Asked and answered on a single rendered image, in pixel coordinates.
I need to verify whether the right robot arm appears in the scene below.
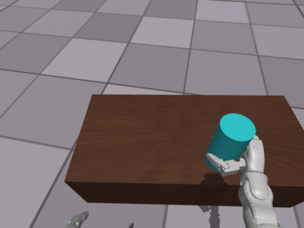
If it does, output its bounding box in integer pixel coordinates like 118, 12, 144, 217
238, 171, 282, 228

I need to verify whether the left robot hand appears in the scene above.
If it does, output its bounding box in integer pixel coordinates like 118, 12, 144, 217
65, 211, 89, 228

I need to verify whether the right robot hand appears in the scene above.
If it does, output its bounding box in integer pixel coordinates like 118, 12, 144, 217
206, 125, 265, 177

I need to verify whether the can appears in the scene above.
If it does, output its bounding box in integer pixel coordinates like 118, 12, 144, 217
205, 114, 256, 172

